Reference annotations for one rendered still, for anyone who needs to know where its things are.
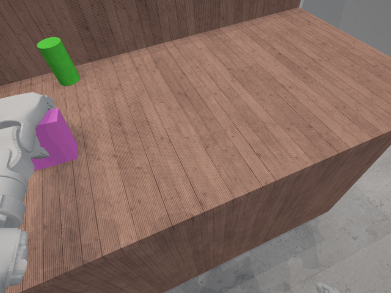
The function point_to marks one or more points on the sponge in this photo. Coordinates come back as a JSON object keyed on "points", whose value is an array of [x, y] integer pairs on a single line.
{"points": [[55, 136]]}

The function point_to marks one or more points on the robot left forearm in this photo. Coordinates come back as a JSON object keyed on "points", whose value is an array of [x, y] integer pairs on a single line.
{"points": [[17, 139]]}

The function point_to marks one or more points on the robot left upper arm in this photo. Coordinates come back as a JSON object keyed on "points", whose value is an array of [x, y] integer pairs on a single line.
{"points": [[13, 257]]}

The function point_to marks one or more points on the left robot hand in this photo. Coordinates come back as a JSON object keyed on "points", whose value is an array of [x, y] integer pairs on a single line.
{"points": [[31, 107]]}

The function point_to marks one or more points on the table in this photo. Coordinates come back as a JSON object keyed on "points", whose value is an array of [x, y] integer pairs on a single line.
{"points": [[204, 128]]}

